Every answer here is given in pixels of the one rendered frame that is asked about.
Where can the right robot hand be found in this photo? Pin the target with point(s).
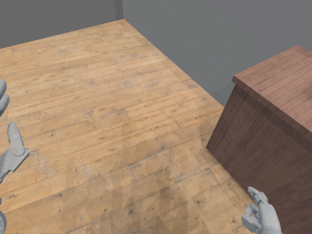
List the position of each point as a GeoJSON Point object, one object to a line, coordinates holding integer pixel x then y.
{"type": "Point", "coordinates": [265, 215]}

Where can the left robot hand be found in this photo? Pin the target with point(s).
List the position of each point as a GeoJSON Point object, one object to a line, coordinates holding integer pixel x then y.
{"type": "Point", "coordinates": [11, 159]}

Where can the counter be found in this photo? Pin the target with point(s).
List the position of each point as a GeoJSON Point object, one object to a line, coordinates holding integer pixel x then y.
{"type": "Point", "coordinates": [263, 137]}

